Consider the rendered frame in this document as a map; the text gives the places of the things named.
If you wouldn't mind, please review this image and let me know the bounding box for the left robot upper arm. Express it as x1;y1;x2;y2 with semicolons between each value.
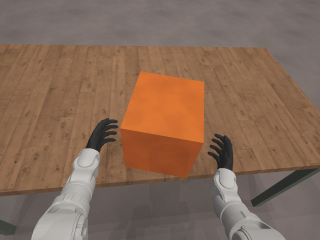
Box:
33;212;88;240

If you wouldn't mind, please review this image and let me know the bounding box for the robot right forearm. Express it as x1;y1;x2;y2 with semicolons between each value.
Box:
209;168;286;240

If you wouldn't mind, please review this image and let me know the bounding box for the robot left forearm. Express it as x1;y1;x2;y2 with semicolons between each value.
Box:
30;148;100;240

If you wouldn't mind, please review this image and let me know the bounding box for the carton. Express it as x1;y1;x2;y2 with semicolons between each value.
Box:
120;71;204;178

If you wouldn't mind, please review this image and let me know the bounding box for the robot left hand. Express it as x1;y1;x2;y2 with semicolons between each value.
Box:
86;118;118;153

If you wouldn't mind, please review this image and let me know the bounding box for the table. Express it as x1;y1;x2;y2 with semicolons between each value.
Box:
0;44;320;236

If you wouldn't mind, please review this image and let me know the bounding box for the right robot upper arm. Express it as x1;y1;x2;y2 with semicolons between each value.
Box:
231;228;285;240

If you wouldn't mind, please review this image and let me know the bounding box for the robot right hand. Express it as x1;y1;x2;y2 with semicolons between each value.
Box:
208;134;234;171

